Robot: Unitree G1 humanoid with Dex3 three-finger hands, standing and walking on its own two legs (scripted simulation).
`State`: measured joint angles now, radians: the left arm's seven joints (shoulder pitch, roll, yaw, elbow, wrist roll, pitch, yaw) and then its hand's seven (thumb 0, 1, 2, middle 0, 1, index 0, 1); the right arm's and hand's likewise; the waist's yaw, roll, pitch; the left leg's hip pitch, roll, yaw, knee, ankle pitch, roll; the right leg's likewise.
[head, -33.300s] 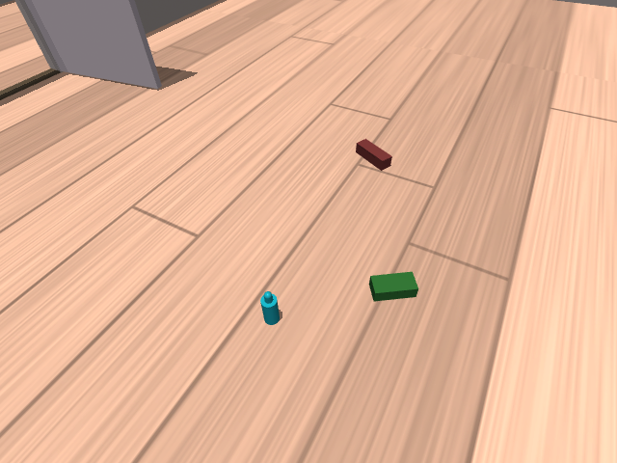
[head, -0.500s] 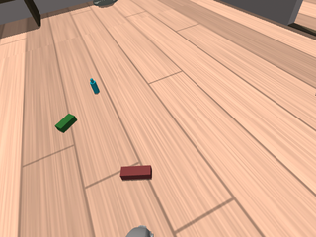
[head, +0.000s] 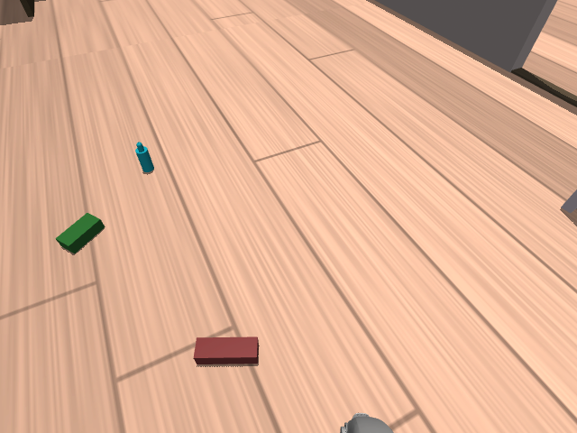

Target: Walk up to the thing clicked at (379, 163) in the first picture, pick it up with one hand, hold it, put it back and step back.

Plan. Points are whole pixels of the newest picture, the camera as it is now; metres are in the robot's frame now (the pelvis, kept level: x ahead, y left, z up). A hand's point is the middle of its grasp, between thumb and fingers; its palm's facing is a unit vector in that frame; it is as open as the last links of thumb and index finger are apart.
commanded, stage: walk up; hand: left
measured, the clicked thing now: (227, 350) +0.50 +0.22 -0.74
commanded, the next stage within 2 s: stand in 1.86 s
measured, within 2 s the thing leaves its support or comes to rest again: neither
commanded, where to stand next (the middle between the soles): +0.15 +0.01 m, yaw -2 degrees
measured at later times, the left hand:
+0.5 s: hand out of the picture +0.16 +0.27 -0.14, palm faces -0.02 -0.90 -0.43, open 7.4 cm
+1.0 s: hand (123, 430) +0.17 +0.27 -0.15, palm faces +0.01 -0.93 -0.36, open 7.4 cm
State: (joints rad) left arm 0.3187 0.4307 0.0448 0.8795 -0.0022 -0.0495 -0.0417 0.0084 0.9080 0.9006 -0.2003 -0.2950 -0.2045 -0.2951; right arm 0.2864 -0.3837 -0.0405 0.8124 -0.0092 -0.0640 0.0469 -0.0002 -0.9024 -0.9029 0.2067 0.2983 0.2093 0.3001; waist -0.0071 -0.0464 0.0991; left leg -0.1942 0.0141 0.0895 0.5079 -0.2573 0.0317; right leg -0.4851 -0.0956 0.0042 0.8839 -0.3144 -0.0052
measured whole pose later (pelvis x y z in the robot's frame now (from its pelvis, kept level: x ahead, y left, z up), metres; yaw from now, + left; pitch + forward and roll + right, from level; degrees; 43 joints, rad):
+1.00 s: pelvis +0.12 +0.01 +0.00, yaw +0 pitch -3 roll +0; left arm 0.13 0.37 -0.01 1.14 -0.01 -0.02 -0.01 0.01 0.91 0.90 -0.20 -0.30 -0.21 -0.30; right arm 0.03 -0.36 0.01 1.07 0.01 -0.01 0.01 0.00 -0.90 -0.90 0.21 0.30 0.21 0.30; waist 0.03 0.02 0.07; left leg -0.22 0.04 0.02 0.47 -0.21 -0.02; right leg -0.19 -0.05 -0.02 0.45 -0.21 0.04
